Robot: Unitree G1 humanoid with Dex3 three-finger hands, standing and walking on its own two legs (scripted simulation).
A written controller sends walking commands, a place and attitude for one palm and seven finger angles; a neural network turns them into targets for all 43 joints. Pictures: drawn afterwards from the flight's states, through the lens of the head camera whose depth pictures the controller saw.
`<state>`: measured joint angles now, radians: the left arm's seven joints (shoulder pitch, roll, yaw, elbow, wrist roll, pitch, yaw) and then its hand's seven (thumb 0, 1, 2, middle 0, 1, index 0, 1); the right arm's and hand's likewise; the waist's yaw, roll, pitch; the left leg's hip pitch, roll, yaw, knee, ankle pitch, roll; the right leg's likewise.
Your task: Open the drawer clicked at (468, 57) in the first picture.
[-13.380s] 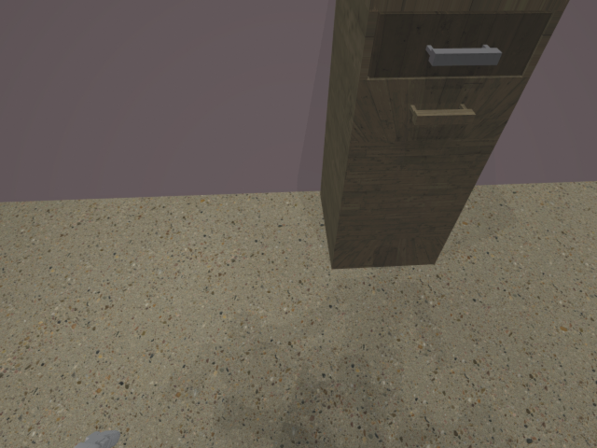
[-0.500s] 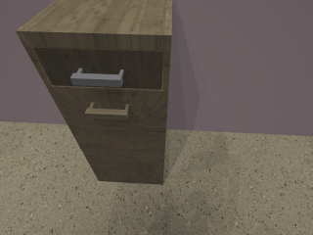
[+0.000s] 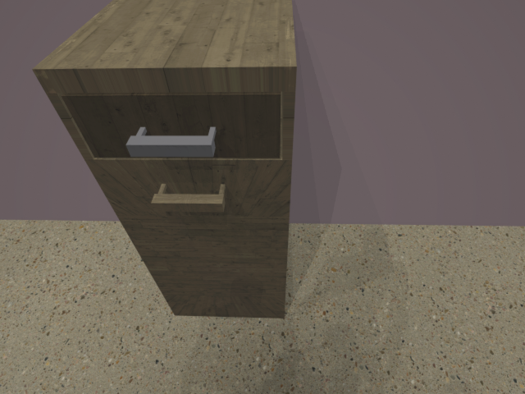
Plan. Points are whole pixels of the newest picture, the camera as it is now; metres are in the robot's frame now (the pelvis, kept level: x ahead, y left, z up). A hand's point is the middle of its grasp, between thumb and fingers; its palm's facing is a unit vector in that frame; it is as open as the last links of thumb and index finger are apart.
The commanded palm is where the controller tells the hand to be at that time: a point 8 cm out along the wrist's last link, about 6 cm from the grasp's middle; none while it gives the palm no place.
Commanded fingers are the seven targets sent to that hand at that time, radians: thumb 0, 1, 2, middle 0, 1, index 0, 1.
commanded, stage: look again from close up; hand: left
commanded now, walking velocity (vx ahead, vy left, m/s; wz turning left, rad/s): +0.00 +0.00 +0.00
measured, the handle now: (174, 138) +0.51 +0.19 +0.13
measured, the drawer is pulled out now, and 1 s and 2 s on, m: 0.00 0.00 0.00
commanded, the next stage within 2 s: raise the hand with hooked fingers in 0.16 s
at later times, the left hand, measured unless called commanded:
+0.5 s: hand (140, 334) +0.21 +0.21 -0.02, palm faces +0.00 -0.43 -0.90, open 7.8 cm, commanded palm +0.14 +0.22 -0.01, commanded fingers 0.00 0.60 0.77 -0.22 -0.50 -0.22 -0.50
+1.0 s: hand (123, 306) +0.23 +0.21 +0.05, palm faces +0.05 -0.08 -1.00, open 10.5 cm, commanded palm +0.19 +0.21 +0.11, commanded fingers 0.00 0.01 0.52 -0.26 -0.87 -0.26 -0.87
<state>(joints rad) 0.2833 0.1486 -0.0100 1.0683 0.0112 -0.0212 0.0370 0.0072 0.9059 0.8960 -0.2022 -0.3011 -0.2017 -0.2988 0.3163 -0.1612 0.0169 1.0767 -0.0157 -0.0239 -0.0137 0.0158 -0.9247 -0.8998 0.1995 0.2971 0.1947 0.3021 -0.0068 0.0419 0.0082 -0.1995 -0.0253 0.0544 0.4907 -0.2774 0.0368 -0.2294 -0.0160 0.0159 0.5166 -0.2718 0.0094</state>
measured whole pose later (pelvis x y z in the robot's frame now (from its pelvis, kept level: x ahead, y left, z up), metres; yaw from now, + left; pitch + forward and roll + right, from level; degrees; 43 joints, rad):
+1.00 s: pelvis +0.00 -0.04 -0.01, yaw +1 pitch +3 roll +1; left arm 0.26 0.45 0.00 -0.10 0.94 0.01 0.20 0.00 0.22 0.61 -0.27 -0.73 -0.27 -0.73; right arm 0.09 -0.19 0.04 0.59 -0.04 0.10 0.00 0.01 -0.90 -0.90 0.20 0.30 0.20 0.30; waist 0.08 0.07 -0.04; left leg -0.34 0.02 0.02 0.62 -0.33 -0.02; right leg -0.38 0.02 -0.02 0.66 -0.34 -0.05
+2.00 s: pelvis -0.03 +0.00 +0.01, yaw +2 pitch -2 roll +0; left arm -0.30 0.65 0.04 -0.11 0.77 0.06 -0.29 0.00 -0.50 0.30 -0.32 -1.20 -0.32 -1.20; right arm 0.13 -0.29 0.02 0.61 0.03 0.11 0.03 0.01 -0.90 -0.90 0.20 0.30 0.20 0.30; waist 0.09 0.11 0.03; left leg -0.18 -0.04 0.03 0.40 -0.18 0.04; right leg -0.20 -0.03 -0.01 0.43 -0.19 0.01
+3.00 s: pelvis -0.01 -0.01 +0.01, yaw +2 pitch +1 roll +1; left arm -0.52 0.57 -0.08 0.16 0.83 0.03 -0.17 0.00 -0.49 0.30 -0.32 -1.20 -0.32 -1.20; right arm 0.15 -0.29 0.01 0.65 0.04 0.13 0.01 0.01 -0.91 -0.90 0.20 0.30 0.19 0.30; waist 0.06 0.10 0.00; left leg -0.22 -0.03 0.01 0.40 -0.20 0.02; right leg -0.24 -0.02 -0.03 0.43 -0.21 -0.01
